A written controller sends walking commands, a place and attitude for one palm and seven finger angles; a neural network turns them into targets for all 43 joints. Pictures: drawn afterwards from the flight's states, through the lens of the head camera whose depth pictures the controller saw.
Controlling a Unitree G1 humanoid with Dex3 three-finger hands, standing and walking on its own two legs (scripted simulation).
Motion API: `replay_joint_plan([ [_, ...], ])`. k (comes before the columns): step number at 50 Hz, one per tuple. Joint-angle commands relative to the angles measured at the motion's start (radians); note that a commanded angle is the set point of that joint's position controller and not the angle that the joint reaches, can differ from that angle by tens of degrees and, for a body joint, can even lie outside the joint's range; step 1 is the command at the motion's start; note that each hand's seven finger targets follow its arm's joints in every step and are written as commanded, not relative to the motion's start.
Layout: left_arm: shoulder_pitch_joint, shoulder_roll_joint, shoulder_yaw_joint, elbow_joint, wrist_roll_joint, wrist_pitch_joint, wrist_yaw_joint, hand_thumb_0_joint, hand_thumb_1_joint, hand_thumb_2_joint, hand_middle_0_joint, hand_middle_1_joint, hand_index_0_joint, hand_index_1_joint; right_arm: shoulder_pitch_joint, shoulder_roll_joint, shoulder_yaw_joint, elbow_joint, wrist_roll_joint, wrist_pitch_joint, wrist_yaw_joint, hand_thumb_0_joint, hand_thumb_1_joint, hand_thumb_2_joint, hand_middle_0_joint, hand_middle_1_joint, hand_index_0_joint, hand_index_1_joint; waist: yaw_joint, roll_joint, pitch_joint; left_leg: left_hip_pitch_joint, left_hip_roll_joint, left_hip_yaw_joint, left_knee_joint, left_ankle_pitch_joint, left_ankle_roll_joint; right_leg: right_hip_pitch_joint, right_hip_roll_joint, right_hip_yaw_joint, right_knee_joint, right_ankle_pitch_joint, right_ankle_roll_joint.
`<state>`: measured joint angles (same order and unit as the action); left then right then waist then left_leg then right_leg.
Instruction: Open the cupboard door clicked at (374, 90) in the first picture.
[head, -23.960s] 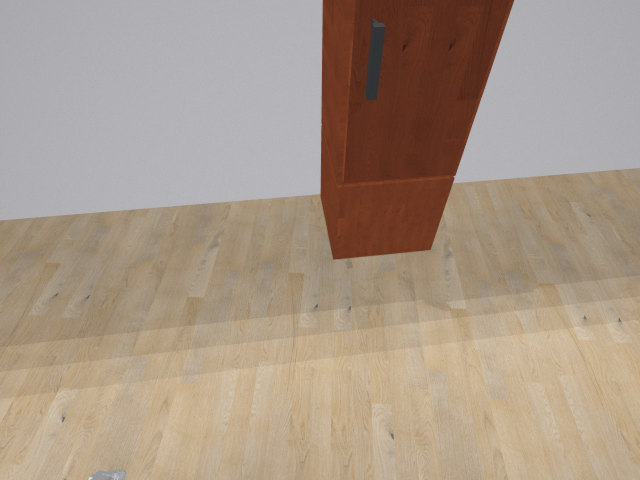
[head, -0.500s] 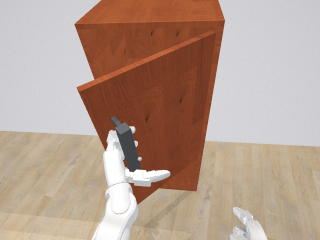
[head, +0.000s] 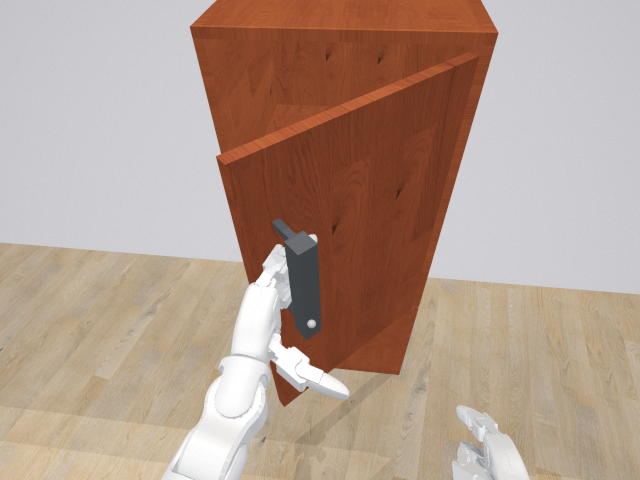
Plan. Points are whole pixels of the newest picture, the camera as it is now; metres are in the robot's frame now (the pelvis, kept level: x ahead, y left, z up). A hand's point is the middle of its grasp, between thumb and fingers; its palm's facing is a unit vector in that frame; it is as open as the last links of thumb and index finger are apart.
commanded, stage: slide the hand sideways off the handle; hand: left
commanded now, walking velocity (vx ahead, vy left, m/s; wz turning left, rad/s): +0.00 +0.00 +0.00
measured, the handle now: (295, 281) +0.34 +0.06 +0.09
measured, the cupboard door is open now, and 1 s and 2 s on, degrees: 45 45 45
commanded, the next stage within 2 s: draw the hand back to the body in 1.04 s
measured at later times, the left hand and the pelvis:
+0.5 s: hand (297, 348) +0.24 +0.05 +0.09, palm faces -0.12 -0.99 +0.00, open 16.1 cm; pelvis +0.00 +0.01 +0.00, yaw -3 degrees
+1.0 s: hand (230, 387) +0.20 +0.11 +0.09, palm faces -0.04 -1.00 -0.05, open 16.3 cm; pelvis +0.02 -0.02 -0.01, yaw -1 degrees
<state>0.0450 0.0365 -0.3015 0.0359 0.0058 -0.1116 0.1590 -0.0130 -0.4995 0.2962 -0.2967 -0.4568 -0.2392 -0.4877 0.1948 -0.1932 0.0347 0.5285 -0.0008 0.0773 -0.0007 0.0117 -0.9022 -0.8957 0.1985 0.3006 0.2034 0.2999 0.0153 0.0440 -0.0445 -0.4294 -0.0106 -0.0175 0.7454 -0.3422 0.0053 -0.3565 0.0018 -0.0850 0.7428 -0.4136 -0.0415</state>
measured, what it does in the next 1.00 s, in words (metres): stands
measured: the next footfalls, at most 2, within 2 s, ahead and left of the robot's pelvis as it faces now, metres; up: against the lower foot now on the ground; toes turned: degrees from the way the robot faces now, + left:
none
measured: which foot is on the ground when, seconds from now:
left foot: down 0.00-1.00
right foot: down 0.00-1.00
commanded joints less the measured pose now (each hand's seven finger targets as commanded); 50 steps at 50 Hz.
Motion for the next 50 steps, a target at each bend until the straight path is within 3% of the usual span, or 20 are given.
replay_joint_plan([
  [1, -0.308, -0.132, -0.036, -0.186, -0.087, -0.059, -0.093, 0.000, -0.500, 0.300, -0.150, -0.300, -0.150, -0.300, -0.119, -0.093, -0.020, -0.177, 0.021, -0.087, -0.023, 0.000, -0.900, -0.900, 0.200, 0.300, 0.200, 0.300, -0.046, -0.096, -0.140, 0.153, 0.005, -0.044, -0.120, 0.065, 0.018, -0.088, 0.013, 0.020, -0.139, 0.136, 0.006],
  [2, -0.278, -0.126, -0.013, -0.178, -0.091, -0.049, -0.067, 0.000, -0.500, 0.300, -0.150, -0.300, -0.150, -0.300, -0.124, -0.095, -0.019, -0.179, 0.020, -0.093, -0.020, 0.000, -0.900, -0.900, 0.200, 0.300, 0.200, 0.300, -0.026, -0.102, -0.139, 0.145, 0.005, -0.048, -0.131, 0.055, 0.016, -0.080, 0.016, 0.015, -0.138, 0.117, 0.004],
  [7, -0.188, -0.094, 0.014, -0.246, -0.037, -0.050, 0.019, 0.000, -0.500, 0.300, -0.150, -0.300, -0.150, -0.300, -0.114, -0.094, -0.027, -0.194, 0.009, -0.102, 0.004, 0.000, -0.900, -0.900, 0.200, 0.300, 0.200, 0.300, 0.003, -0.098, -0.185, 0.146, 0.015, -0.034, -0.139, 0.100, 0.014, -0.042, 0.017, 0.017, -0.117, 0.145, 0.000],
  [11, -0.165, -0.078, 0.019, -0.292, -0.019, -0.053, 0.032, 0.000, -0.500, 0.300, -0.150, -0.300, -0.150, -0.300, -0.121, -0.090, -0.021, -0.206, 0.006, -0.094, 0.012, 0.000, -0.900, -0.900, 0.200, 0.300, 0.200, 0.300, -0.003, -0.079, -0.142, 0.129, 0.016, -0.018, -0.140, 0.074, 0.015, -0.055, 0.017, 0.024, -0.125, 0.122, -0.001],
  [12, -0.131, -0.044, 0.050, -0.307, -0.012, -0.056, 0.039, 0.000, -0.500, 0.300, -0.150, -0.300, -0.150, -0.300, -0.120, -0.092, -0.025, -0.209, 0.004, -0.093, 0.012, 0.000, -0.900, -0.900, 0.200, 0.300, 0.200, 0.300, 0.015, -0.088, -0.156, 0.125, 0.017, -0.018, -0.141, 0.087, 0.013, -0.032, 0.017, 0.026, -0.123, 0.128, -0.005],
  [13, -0.089, -0.053, 0.047, -0.319, -0.014, -0.053, 0.039, 0.000, -0.500, 0.300, -0.150, -0.300, -0.150, -0.300, -0.126, -0.088, -0.022, -0.217, 0.003, -0.090, 0.013, 0.000, -0.900, -0.900, 0.200, 0.300, 0.200, 0.300, 0.019, -0.072, -0.160, 0.130, 0.017, -0.008, -0.140, 0.095, 0.015, -0.029, 0.017, 0.026, -0.123, 0.138, -0.004],
  [19, 0.046, -0.015, 0.078, -0.398, -0.017, -0.048, 0.026, 0.000, -0.500, 0.300, -0.150, -0.300, -0.150, -0.300, -0.119, -0.088, -0.023, -0.232, 0.003, -0.080, 0.011, 0.000, -0.900, -0.900, 0.200, 0.300, 0.200, 0.300, 0.011, -0.091, -0.125, 0.123, 0.017, 0.005, -0.127, 0.111, 0.018, -0.026, 0.018, 0.035, -0.135, 0.171, 0.000],
  [23, 0.118, -0.018, 0.054, -0.495, -0.023, -0.059, 0.001, 0.000, -0.500, 0.300, -0.150, -0.300, -0.150, -0.300, -0.108, -0.091, -0.026, -0.248, 0.003, -0.090, 0.010, 0.000, -0.900, -0.900, 0.200, 0.300, 0.200, 0.300, -0.001, -0.073, -0.139, 0.127, 0.013, 0.006, -0.109, 0.134, 0.020, -0.026, 0.016, 0.039, -0.125, 0.208, 0.004],
  [29, 0.243, 0.074, 0.156, -0.531, -0.056, -0.074, -0.058, 0.000, -0.500, 0.300, -0.150, -0.300, -0.150, -0.300, -0.079, -0.099, -0.027, -0.249, 0.000, -0.112, -0.005, 0.000, -0.900, -0.900, 0.200, 0.300, 0.200, 0.300, -0.004, -0.097, -0.121, 0.090, 0.000, 0.014, -0.078, 0.138, 0.027, -0.025, 0.011, 0.062, -0.127, 0.260, 0.017],
  [32, 0.312, 0.072, 0.155, -0.557, -0.080, -0.091, -0.104, 0.000, -0.500, 0.300, -0.150, -0.300, -0.150, -0.300, -0.065, -0.103, -0.028, -0.254, 0.005, -0.130, -0.009, 0.000, -0.900, -0.900, 0.200, 0.300, 0.200, 0.300, -0.008, -0.086, -0.123, 0.083, -0.002, 0.014, -0.061, 0.155, 0.027, -0.024, 0.009, 0.066, -0.120, 0.297, 0.021],
  [36, 0.359, 0.120, 0.215, -0.591, -0.114, -0.112, -0.151, 0.000, -0.500, 0.300, -0.150, -0.300, -0.150, -0.300, -0.046, -0.110, -0.032, -0.256, 0.008, -0.157, -0.017, 0.000, -0.900, -0.900, 0.200, 0.300, 0.200, 0.300, -0.012, -0.091, -0.133, 0.057, -0.007, 0.011, -0.038, 0.161, 0.027, -0.025, 0.002, 0.077, -0.107, 0.349, 0.035],
  [38, 0.397, 0.124, 0.223, -0.606, -0.124, -0.123, -0.172, 0.000, -0.500, 0.300, -0.150, -0.300, -0.150, -0.300, -0.041, -0.109, -0.031, -0.259, 0.011, -0.170, -0.018, 0.000, -0.900, -0.900, 0.200, 0.300, 0.200, 0.300, -0.007, -0.054, -0.138, 0.054, -0.010, 0.012, -0.031, 0.174, 0.026, -0.021, -0.002, 0.080, -0.097, 0.377, 0.035],
  [43, 0.458, 0.175, 0.291, -0.607, -0.164, -0.148, -0.232, 0.000, -0.500, 0.300, -0.150, -0.300, -0.150, -0.300, -0.024, -0.121, -0.040, -0.255, 0.013, -0.198, -0.031, 0.000, -0.900, -0.900, 0.200, 0.300, 0.200, 0.300, -0.015, -0.140, -0.136, -0.004, -0.013, 0.005, 0.008, 0.149, 0.024, -0.015, -0.023, 0.123, -0.106, 0.411, 0.064],
  [48, 0.531, 0.200, 0.349, -0.612, -0.213, -0.178, -0.305, 0.000, -0.500, 0.300, -0.150, -0.300, -0.150, -0.300, -0.021, -0.124, -0.045, -0.246, 0.023, -0.222, -0.042, 0.000, -0.900, -0.900, 0.200, 0.300, 0.200, 0.300, -0.005, -0.097, -0.148, -0.028, -0.019, 0.004, 0.038, 0.165, 0.021, 0.001, -0.039, 0.150, -0.093, 0.480, 0.074],
  [50, 0.530, 0.206, 0.359, -0.605, -0.232, -0.187, -0.329, 0.000, -0.500, 0.300, -0.150, -0.300, -0.150, -0.300, -0.021, -0.127, -0.047, -0.242, 0.027, -0.231, -0.047, 0.000, -0.900, -0.900, 0.200, 0.300, 0.200, 0.300, -0.009, -0.088, -0.124, -0.034, -0.018, 0.001, 0.035, 0.148, 0.020, -0.028, -0.033, 0.138, -0.097, 0.425, 0.070],
])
